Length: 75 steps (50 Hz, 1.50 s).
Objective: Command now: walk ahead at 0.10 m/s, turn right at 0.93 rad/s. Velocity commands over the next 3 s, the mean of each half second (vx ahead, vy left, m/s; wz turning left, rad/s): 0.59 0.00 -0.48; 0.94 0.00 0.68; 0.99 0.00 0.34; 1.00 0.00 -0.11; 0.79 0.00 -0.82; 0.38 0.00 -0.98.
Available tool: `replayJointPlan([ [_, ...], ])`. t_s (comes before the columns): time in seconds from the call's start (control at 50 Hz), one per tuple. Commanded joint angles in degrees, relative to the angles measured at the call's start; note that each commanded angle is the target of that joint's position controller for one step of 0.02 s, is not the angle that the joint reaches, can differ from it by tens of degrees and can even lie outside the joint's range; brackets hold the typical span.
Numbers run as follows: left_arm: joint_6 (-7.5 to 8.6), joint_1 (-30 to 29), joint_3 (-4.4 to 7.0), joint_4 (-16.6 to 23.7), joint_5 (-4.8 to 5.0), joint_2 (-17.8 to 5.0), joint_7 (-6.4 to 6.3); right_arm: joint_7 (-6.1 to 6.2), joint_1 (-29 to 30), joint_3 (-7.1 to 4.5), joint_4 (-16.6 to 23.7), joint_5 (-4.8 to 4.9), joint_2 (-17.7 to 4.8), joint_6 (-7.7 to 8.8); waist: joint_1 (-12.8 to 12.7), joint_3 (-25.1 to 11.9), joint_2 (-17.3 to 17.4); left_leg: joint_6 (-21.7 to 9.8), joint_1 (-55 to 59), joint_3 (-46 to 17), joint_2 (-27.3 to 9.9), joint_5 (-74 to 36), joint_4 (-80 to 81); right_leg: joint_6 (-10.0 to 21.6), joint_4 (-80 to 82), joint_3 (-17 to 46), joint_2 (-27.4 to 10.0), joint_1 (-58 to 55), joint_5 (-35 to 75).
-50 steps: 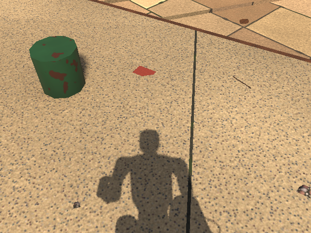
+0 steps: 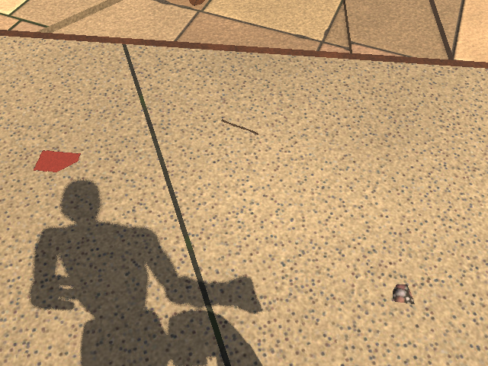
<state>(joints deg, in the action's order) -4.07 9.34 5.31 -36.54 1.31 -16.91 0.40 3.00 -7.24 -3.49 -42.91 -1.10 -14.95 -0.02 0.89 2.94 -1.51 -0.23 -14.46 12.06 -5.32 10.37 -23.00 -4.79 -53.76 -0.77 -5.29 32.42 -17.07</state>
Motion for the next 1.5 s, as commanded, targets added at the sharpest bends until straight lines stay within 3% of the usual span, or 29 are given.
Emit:
replayJointPlan([
  [0.02, 0.11, -2.28, 1.09, 5.93, 0.37, -3.7, 0.93, -1.17, 0.38, -3.92, 3.47, 1.1, -12.47, 0.84, 1.26, -8.96, 10.56, -10.47, 8.74, -6.67, -15.25, -8.37, 6.8, 2.24, 6.39, -4.0, 0.7, -4.1, -1.13],
  [0.1, 0.27, 2.93, 2.13, 3.57, 0.87, -4.81, 2.27, -2.39, 2.54, -4.76, 2.89, 3.75, -13.11, 1.9, -2.92, -7.5, 11.31, -6.17, 4.32, -6.57, -16.47, 21.71, 8.23, 8.35, 17.82, -7.78, 1.75, -15.63, -3.5],
  [0.14, 1.23, 18.89, 3.5, -4.8, 0.99, -6.3, 1.12, -2.73, 2.99, -3.39, 2.25, 2.56, -7.42, 1.8, -8.29, -7.63, -0.81, -2.06, -10.15, 1.16, -9.1, 25.43, -11.82, 13.1, 26.24, -6.05, 5.22, -36.34, -7.27],
  [0.16, 2.59, 24.68, 4.38, -5.99, 0.41, -11.78, 0.63, -3.56, 6.42, -1.44, 4.43, 0.52, -1.48, 2.3, -9.74, -2.8, -18.26, 1.14, -33.82, 2.33, -2.91, 28.85, -42.54, 18.32, 28.97, 17.05, -7.71, -44.88, -8.75],
  [0.18, 5.8, 19.76, 3.58, -1.52, -0.35, -14.16, 1.39, -3.89, 9.91, -1.75, 8.82, 1.88, -3.26, 4.44, -8.15, -3.16, -17.86, 0.77, -48.84, -10.2, 3.63, 24.52, -50.42, 26.86, 41.84, 42.48, -16.11, -43.01, -24.27],
  [0.2, 7.65, 17.09, 2.28, -1.38, -0.49, -9.85, 1.62, -4.71, 14.27, -2.31, 9.55, 3.75, -7.41, 6.17, -8.5, -0.18, -9.02, -1.4, -51.68, -14.13, -0.15, 16.56, -50.79, 25.57, 46.01, 39.37, -17.67, -41.25, -25.23],
  [0.24, 8.44, 12.7, 0.48, -0.8, -0.08, -6.19, 1.23, -5.15, 8.35, -2.61, 6.1, 2.21, -8.44, 7.37, -3.84, 0.23, -4.72, -2.17, -47.46, -14.87, -2.96, 4.33, -45.45, 21.44, 43.58, 29.0, -13.79, -37.92, -16.6],
  [0.36, 9.26, 16.66, -0.71, -3.14, -0.94, -4.38, -0.64, -5.29, 9.57, -1.65, 4.84, 1.82, -5.32, 6.31, -3.34, 2.46, -2.71, 1.03, -38.02, -11.82, 0.19, -16.09, -28.3, 16.0, 47.94, 11.56, -5.34, -31.9, 6.06],
  [0.5, 10.04, 22.62, -1.59, -8.29, -1.44, -3.5, -1.56, -8.8, 17.29, 0.19, 6.8, 4.53, -3.04, 6.98, -6.21, 7.98, -3.98, -3.73, -32.92, -8.01, 4.52, -22.41, -11.2, 9.71, 51.93, -2.62, -5.8, -36.81, 21.73],
  [0.58, 9.04, 21.96, -0.94, -9.34, -2.91, -7.67, -3.57, -9.37, 16.19, -0.62, 8.97, 4.62, -5.2, 6.74, -2.96, 0.66, -9.19, -7.92, -22.87, -0.55, 12.39, -14.37, -10.87, 5.43, 38.37, -7.49, -7.62, -46.19, 75.68],
  [0.62, 8.1, 19.4, -0.4, -9.24, -4.19, -9.33, -4.63, -8.43, -0.44, -2.52, 5.5, 4.87, -9.68, 5.34, 5.69, -8.28, -11.95, -10.37, -5.3, -0.3, 14.91, -8.89, -14.19, 4.4, 17.34, -7.33, -8.43, -44.89, 95.74],
  [0.64, 7.95, 13.31, 0.01, -7.68, -4.06, -11.24, -4.47, -7.49, -16.54, -3.92, 1.63, 4.57, -12.61, 4.62, 14.43, -13.37, -9.54, -13.41, 14.35, -5.96, 12.21, -10.53, -10.66, 3.49, -1.99, -8.01, -7.32, -32.82, 93.97],
  [0.66, 9.37, 12.91, -1.89, -5.41, -5.08, -4.12, -3.37, -6.33, -24.71, -3.91, -0.8, 3.45, -14.3, 3.74, 12.88, -17.83, 8.27, -18.97, 37.71, -23.94, 2.52, 4.07, -17.11, 2.68, -29.54, -3.58, 1.8, -4.93, 25.33],
  [0.68, 12.61, 17.4, -4.1, -2.64, -0.47, 0.53, -1.31, -6.11, -21.07, -3.7, -0.08, 2.44, -14.08, 4.64, 6.33, -26.98, 16.98, -29.55, 48.36, -61.8, -10.61, 33.28, -2.05, 2.2, -43.98, 9.25, 9.86, 14.58, -12.98],
  [0.7, 14.97, 7.95, -3.17, -0.49, 0.99, -5.31, -0.25, -4.9, -21.64, -3.48, 0.24, 1.95, -10.27, 4.69, 10.21, -20.35, 9.07, -23.72, 42.31, -63.31, -8.39, 35.29, 7.89, 6.96, -39.53, 12.61, 6.95, 16.92, -5.92],
  [0.72, 15.82, 4.3, -3.36, 1.74, 1.86, -4.98, -0.02, -4.7, -19.06, -2.9, 0.62, 1.11, -9.6, 5.28, 6.54, -12.02, 3.5, -22.02, 32.6, -58.1, -7.71, 27.87, 9.42, 8.05, -35.49, 11.94, 5.14, 17.26, -3.39],
  [0.74, 16.14, 2.56, -3.62, 1.5, 0.19, -3.71, -0.17, -5.19, -15.01, -2.2, 1.61, 1.1, -7.71, 5.77, 2.61, -6.3, -5.96, -20.69, 19.78, -52.79, -5.21, 20.16, 10.89, 9.02, -30.16, 11.16, 3.18, 13.21, -1.74],
  [0.8, 13.56, 7.74, -2.97, 0.72, -1.53, -3.53, -0.57, -4.57, -6.6, -1.56, 4.58, 1.71, -6.37, 5.63, -5.21, 0.84, -1.65, -20.95, -2.2, -42.4, 1.74, 14.16, 13.86, 6.07, -20.99, 9.71, -0.35, 6.02, -1.52],
  [0.86, 12.8, -1.07, -3.47, 5.39, -3.63, -2.79, -1.34, -3.01, -6.56, -1.41, 5.07, 2.94, -7.14, 5.81, -3.8, 5.81, -0.08, -19.04, -19.42, -33.14, 6.79, 4.86, 15.19, 2.34, -3.78, 4.08, 0.02, -2.21, 8.79],
  [0.92, 13.03, -9.17, -3.86, 8.08, -2.55, -0.22, -0.94, -2.26, -11.76, -2.23, 3.58, 3.88, -8.95, 5.42, 1.58, 2.68, 3.17, -14.71, -22.93, -30.55, 9.22, 4.18, 11.99, 0.44, 14.32, 1.89, 4.57, -16.48, 25.62],
  [1.0, 13.1, -11.43, -1.59, 9.2, 1.02, -4.75, -1.01, -1.78, -15.39, -2.34, 2.27, 4.47, -7.77, 4.48, 2.64, -0.38, 7.71, -11.94, -1.52, -37.9, 5.28, 4.55, 2.87, -0.01, 26.42, 6.88, 5.06, -13.46, 20.96],
  [1.06, 13.55, 13.63, 1.25, 4.57, 0.59, -10.03, -1.1, -3.16, -12.92, -0.97, 3.4, 0.87, -5.32, 3.69, -10.59, -17.47, 8.69, -7.05, -0.77, -32.17, 5.34, -18.72, -28.33, 7.21, 19.8, 7.8, -0.03, -39.9, 9.2],
  [1.08, 13.02, 21.75, 2.45, 1.44, -1.59, -15.56, -0.61, -3.67, -23.53, 0.97, 4.35, 2.95, 1.84, 4.56, -6.44, -28.18, -15.67, -3.37, -21.0, -25.31, 12.78, 4.56, -52.19, 18.65, 27.62, 40.32, -14.95, -61.49, -14.49],
  [1.1, 12.88, 22.9, 2.18, -0.34, -1.07, -13.22, 0.57, -3.35, -23.96, 2.07, 4.16, 5.32, 0.12, 4.92, -6.92, -27.23, -24.9, -3.7, -32.02, -23.37, 9.52, 16.86, -60.74, 19.42, 37.34, 58.81, -18.89, -62.37, -34.77],
  [1.12, 12.24, 19.04, 1.04, 0.4, -0.87, -7.72, 0.1, -3.13, -15.76, 1.25, 4.92, 5.31, -4.41, 4.77, -8.69, -15.83, -16.27, -4.39, -36.9, -22.0, 6.32, 12.71, -62.64, 16.89, 38.09, 51.19, -16.22, -55.01, -32.25],
  [1.16, 11.14, 15.98, 0.36, -1.24, -2.27, -6.17, 0.23, -3.46, -2.93, 1.35, 8.17, 2.21, -4.75, 5.54, -8.48, -4.56, 0.07, -5.2, -35.25, -19.49, 3.5, 9.24, -57.66, 15.34, 37.72, 33.98, -10.74, -39.55, -11.83],
  [1.24, 11.51, 12.13, -1.68, -4.07, -0.69, -0.85, 1.13, -4.58, -4.06, 1.79, 8.6, 3.21, -1.69, 4.43, -1.1, 0.4, -3.86, -5.39, -30.5, -19.55, -0.44, 7.83, -47.13, 16.07, 42.31, 22.77, -7.27, -26.27, -2.85],
  [1.42, 11.39, 19.65, -1.14, -9.17, 0.63, -7.02, -0.3, -6.53, 14.21, 2.51, 13.58, 2.43, -2.69, 6.24, -4.95, 7.11, -0.04, -3.36, -21.38, -11.31, 1.28, -18.82, -13.88, 13.96, 53.1, 4.81, -6.67, -26.43, 15.35],
  [1.5, 9.25, 21.61, -1.12, -11.8, -0.91, -10.41, -0.57, -6.38, 7.7, -0.24, 13.94, 2.95, -7.83, 5.9, 1.07, -2.09, -8.89, -7.02, -8.99, -6.3, 7.91, -6.77, -11.87, 11.6, 34.91, 1.35, -8.88, -39.27, 62.78],
])
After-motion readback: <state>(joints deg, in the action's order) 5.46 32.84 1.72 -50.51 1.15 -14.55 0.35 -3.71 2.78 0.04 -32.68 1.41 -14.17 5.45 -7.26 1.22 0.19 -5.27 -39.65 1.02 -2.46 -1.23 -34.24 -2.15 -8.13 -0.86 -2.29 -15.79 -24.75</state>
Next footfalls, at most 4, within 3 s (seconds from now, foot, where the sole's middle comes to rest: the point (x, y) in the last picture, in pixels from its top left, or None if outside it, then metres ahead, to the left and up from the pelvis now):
0.14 right None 0.02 -0.15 -0.78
0.64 left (286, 333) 0.52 -0.11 -0.78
1.06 right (340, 213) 0.91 -0.31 -0.78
1.54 left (213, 138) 1.24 0.11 -0.78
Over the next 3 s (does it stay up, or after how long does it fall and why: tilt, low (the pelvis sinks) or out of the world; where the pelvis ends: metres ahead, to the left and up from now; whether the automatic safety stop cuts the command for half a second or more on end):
stays up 2.08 0.25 -0.16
